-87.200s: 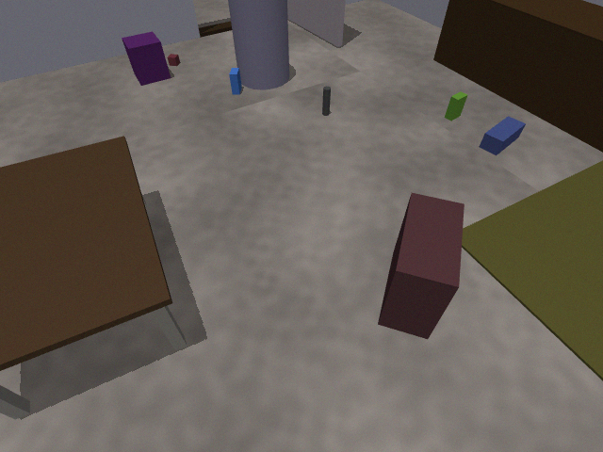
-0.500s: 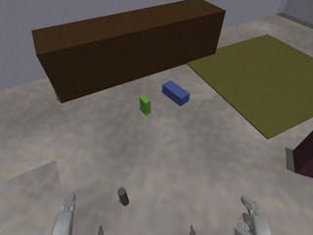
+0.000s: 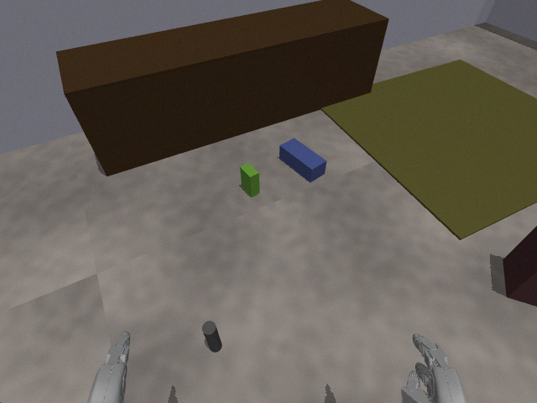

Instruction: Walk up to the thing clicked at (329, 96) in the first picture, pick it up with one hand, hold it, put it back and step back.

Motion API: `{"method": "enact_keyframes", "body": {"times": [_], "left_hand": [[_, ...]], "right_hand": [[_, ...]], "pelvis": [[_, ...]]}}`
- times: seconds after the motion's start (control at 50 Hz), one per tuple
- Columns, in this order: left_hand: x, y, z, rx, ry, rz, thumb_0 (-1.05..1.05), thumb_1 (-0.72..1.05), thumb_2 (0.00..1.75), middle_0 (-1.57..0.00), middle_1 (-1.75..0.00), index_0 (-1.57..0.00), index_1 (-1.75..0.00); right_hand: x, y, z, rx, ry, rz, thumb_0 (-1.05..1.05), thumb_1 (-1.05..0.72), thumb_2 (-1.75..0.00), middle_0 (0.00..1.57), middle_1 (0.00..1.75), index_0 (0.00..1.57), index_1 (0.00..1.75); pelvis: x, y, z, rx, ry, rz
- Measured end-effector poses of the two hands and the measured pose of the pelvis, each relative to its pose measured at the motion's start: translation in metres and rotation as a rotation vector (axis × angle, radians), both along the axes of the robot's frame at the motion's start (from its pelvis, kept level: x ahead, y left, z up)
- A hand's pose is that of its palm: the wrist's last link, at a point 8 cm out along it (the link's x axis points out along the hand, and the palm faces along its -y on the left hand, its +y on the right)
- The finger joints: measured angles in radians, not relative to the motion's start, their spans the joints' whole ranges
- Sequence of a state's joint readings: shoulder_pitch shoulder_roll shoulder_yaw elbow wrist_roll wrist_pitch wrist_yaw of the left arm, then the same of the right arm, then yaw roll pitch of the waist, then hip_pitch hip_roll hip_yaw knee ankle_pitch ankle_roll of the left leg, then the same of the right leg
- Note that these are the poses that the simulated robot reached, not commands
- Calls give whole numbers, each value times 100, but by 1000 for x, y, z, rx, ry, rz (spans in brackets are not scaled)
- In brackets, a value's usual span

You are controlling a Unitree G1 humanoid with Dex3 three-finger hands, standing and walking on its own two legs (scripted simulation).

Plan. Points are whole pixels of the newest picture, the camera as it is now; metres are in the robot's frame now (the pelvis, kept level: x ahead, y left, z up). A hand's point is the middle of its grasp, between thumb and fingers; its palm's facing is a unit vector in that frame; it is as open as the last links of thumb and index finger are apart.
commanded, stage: home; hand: left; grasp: from the side
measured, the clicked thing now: (212, 337) +0.45 +0.20 -0.64
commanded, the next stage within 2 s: stand in 0.66 s
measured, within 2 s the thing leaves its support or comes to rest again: neither
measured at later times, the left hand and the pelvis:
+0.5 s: hand (152, 393) +0.17 +0.18 -0.06, palm faces +0.10 -0.95 -0.29, open 17.4 cm; pelvis +0.00 +0.00 +0.00, yaw +0 degrees
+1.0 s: hand (152, 393) +0.17 +0.18 -0.05, palm faces +0.10 -0.95 -0.28, open 14.5 cm; pelvis +0.00 +0.00 +0.00, yaw +0 degrees
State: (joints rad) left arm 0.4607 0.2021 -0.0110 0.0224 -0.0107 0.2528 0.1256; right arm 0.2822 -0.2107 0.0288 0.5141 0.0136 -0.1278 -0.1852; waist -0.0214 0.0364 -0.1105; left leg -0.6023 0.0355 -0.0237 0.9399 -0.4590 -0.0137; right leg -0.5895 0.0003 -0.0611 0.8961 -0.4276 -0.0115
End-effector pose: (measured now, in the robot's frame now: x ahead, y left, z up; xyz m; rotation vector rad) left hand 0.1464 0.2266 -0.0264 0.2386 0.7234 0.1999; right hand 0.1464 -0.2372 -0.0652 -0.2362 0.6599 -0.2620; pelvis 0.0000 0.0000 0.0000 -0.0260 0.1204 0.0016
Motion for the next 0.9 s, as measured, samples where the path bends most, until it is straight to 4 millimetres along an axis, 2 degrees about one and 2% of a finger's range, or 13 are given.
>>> {"method": "enact_keyframes", "body": {"times": [0.36, 0.78, 0.9], "left_hand": [[0, 1, 0, 2, 1, -2, -1, -52, 7, -6, -6, -5, -6], [7, 0, 0, -1, -6, -1, -1, -53, 6, -5, -5, -5, -5], [5, 1, 1, 0, -8, 1, -1, -42, 17, -11, -14, -11, -14]], "right_hand": [[-4, 4, -3, 7, 14, 6, 2, -90, -90, 20, 30, 21, 30], [3, 0, -1, -4, 5, -3, 2, -90, -90, 20, 30, 21, 30], [1, 0, 0, -5, 7, 0, 2, -90, -90, 20, 30, 21, 30]], "pelvis": [[-1, 0, 0, 1, 4, -1], [6, 1, 1, 1, 1, -3], [3, 1, 1, 1, -1, -1]]}}
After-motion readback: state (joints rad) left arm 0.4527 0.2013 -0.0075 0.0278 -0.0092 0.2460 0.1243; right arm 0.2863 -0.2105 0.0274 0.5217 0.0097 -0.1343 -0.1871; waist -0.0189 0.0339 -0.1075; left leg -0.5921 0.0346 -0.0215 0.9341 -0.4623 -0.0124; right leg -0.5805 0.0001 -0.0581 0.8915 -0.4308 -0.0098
